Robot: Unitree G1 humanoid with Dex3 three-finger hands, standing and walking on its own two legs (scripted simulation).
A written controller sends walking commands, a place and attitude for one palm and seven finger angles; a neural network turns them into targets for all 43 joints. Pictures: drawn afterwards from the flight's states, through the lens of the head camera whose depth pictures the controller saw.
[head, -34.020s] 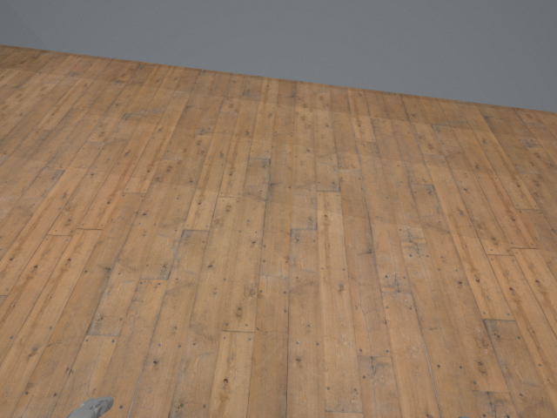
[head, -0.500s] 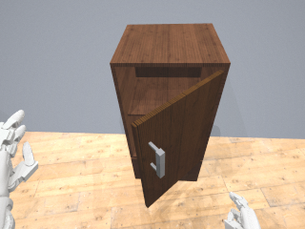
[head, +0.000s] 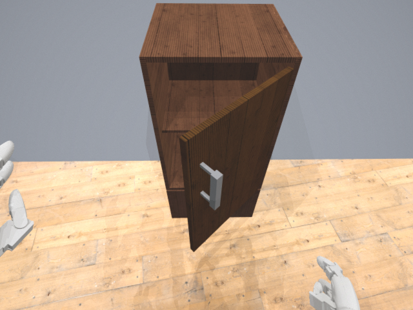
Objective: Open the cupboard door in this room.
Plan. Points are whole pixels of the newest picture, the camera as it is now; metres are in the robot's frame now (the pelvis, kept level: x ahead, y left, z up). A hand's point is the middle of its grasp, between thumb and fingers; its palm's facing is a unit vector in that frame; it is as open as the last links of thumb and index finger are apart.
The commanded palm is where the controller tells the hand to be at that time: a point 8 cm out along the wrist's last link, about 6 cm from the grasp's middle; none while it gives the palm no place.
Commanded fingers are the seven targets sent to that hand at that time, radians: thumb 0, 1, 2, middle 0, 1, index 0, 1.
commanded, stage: step back with the hand held close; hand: left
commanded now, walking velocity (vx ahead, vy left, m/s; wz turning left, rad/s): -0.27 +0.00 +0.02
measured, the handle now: (209, 186) +0.41 +0.02 -0.04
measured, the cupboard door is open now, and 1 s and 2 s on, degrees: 44 44 44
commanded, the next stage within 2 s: stop stepping back and stand still in 0.64 s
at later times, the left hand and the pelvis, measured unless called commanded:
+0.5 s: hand out of the picture +0.11 +0.30 +0.16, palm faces +0.45 -0.77 -0.45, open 7.4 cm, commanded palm +0.04 +0.33 +0.18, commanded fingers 0.00 0.90 0.90 -0.20 -0.30 -0.20 -0.30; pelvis -0.08 +0.02 -0.01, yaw +4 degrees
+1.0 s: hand out of the picture +0.02 +0.29 +0.17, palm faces +0.38 -0.82 -0.43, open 7.4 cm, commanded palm -0.05 +0.33 +0.18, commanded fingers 0.00 0.90 0.90 -0.20 -0.30 -0.20 -0.30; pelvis -0.19 +0.03 +0.00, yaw +0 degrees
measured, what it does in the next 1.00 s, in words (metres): walks backwards: right foot, then left foot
